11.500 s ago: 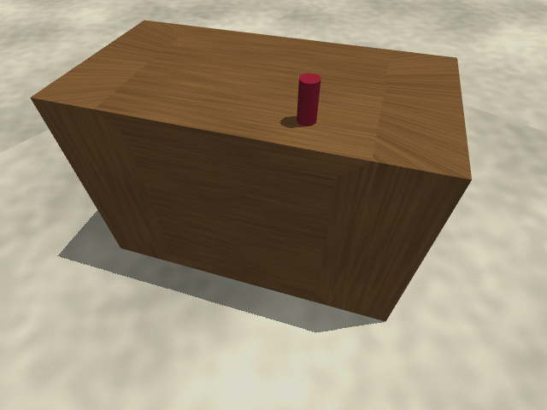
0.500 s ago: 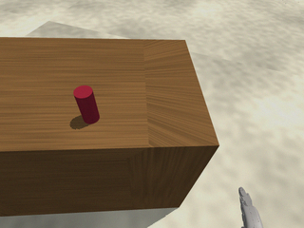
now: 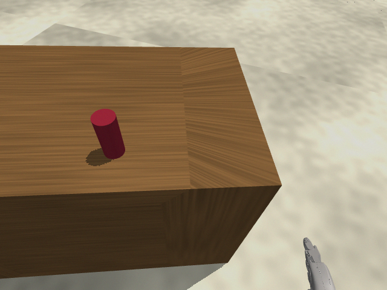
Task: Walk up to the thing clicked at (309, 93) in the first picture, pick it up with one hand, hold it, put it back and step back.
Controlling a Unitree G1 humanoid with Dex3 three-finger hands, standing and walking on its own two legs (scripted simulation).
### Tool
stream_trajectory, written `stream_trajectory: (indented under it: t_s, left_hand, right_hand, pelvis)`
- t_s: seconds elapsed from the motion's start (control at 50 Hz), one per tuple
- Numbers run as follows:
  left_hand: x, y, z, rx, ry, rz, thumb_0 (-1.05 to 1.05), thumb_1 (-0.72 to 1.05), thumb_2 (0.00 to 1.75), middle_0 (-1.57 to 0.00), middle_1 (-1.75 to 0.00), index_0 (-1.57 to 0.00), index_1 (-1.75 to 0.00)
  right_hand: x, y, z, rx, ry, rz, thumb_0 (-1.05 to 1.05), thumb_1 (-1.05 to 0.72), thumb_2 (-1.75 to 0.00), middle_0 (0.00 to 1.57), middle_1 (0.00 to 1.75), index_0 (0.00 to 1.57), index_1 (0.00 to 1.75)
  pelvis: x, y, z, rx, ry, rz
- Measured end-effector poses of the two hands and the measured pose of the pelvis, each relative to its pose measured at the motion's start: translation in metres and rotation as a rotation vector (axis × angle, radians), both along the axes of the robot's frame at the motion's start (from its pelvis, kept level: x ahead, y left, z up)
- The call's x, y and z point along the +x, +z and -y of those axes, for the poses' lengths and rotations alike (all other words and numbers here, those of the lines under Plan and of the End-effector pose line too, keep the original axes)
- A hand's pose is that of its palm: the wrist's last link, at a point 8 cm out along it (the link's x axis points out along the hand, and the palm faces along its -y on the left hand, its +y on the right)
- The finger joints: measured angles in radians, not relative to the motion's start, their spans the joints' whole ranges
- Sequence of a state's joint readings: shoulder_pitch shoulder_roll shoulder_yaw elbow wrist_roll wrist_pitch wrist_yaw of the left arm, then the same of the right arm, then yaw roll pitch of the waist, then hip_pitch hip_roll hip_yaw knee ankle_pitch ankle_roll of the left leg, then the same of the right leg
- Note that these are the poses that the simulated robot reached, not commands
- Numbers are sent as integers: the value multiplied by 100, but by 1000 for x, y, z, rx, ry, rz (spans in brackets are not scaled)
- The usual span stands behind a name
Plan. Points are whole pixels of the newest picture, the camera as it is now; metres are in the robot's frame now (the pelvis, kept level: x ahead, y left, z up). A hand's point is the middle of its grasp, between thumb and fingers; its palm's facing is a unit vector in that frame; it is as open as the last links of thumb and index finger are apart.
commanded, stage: go down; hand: left
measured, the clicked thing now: (109, 135) +0.46 +0.18 +0.05
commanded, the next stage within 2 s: approach in 0.24 s
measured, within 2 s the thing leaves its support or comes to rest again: neither
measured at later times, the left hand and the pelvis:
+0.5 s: hand out of the picture +0.38 +0.37 +0.17, palm faces +0.15 -0.99 -0.01, open 17.5 cm; pelvis -0.01 +0.00 +0.00, yaw +0 degrees
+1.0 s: hand (94, 134) +0.46 +0.21 +0.05, palm faces +0.10 -0.99 +0.06, open 17.5 cm; pelvis -0.02 +0.00 -0.03, yaw -2 degrees
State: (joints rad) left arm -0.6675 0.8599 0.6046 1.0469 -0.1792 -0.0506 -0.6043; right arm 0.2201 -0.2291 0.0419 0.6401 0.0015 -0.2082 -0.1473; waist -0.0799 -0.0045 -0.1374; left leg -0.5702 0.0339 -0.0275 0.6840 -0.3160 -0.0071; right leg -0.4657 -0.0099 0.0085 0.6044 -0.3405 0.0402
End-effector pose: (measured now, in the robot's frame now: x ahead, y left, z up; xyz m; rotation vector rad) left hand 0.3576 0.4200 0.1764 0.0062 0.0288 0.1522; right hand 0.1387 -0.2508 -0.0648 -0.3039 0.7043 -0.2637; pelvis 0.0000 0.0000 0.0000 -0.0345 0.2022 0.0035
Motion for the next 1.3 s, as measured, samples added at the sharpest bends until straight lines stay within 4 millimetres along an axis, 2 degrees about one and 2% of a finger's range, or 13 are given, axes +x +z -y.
stream_trajectory:
  t_s: [0.12,0.28,0.44,0.52,0.58,0.66,0.76,0.86,0.94,1.06,1.16,1.24,1.3]
  left_hand:
    - [1,3,0,1,6,14,-2,-55,7,-5,-5,-5,-6]
    - [-4,-5,-1,-3,3,5,-1,-55,6,-5,-5,-5,-6]
    - [-5,1,-1,1,11,0,-2,-54,7,-5,-5,-4,-7]
    - [-3,-7,5,-3,-4,-13,-1,-53,7,-4,-5,-4,-7]
    - [2,-25,16,-14,-30,-30,-1,-54,6,-4,-5,-3,-7]
    - [12,-61,41,-45,-70,-65,-1,-56,6,-4,-5,-3,-7]
    - [34,-104,85,-69,-116,-68,-1,-58,6,-4,-6,-4,-7]
    - [60,-128,132,-90,-134,-40,-2,-59,5,-5,-6,-5,-7]
    - [74,-133,152,-82,-93,-19,-2,-57,5,-5,-6,-6,-7]
    - [77,-118,158,-29,-33,31,-2,-54,4,-6,-6,-7,-6]
    - [68,-109,159,-3,-30,31,-2,-55,3,-6,-5,-7,-5]
    - [58,-115,164,-24,-33,3,-1,-57,2,-6,-5,-7,-4]
    - [51,-120,170,-28,-43,-7,-1,-57,1,-6,-4,-7,-3]
  right_hand:
    - [3,3,3,-5,-6,18,-1,52,-6,6,5,5,5]
    - [0,7,4,-13,4,26,-1,52,-6,5,5,5,5]
    - [0,7,3,-12,10,31,-1,52,-5,6,5,5,5]
    - [1,6,-1,-3,32,44,-1,53,-5,5,5,5,5]
    - [0,3,-7,9,57,48,-1,54,-5,5,5,5,5]
    - [-5,-2,-12,22,77,42,-1,54,-5,5,5,5,5]
    - [-13,-2,-6,2,72,33,-1,55,-5,6,5,5,5]
    - [-21,9,10,-47,43,44,-1,55,-5,6,5,6,5]
    - [-30,13,23,-69,0,34,-1,55,-5,6,5,5,5]
    - [-37,2,25,-21,-41,-17,-1,53,-5,5,5,5,5]
    - [-21,-6,15,45,-24,2,-1,52,-5,5,5,5,5]
    - [-7,-5,11,68,11,44,-1,52,-5,5,5,5,5]
    - [-4,-2,12,69,31,55,-1,52,-5,6,5,5,5]
  pelvis:
    - [-1,-1,1,2,0,3]
    - [0,-1,1,2,-1,1]
    - [-3,-2,2,1,3,10]
    - [-8,-3,2,2,4,5]
    - [-11,-6,2,1,6,-9]
    - [-16,-12,2,-1,7,-33]
    - [-22,-22,1,-7,1,-57]
    - [-23,-29,2,-12,-10,-71]
    - [-20,-32,2,-13,-26,-78]
    - [-12,-33,3,-9,-38,-81]
    - [-8,-33,5,-5,-34,-77]
    - [-9,-34,7,0,-27,-71]
    - [-11,-35,9,4,-20,-65]
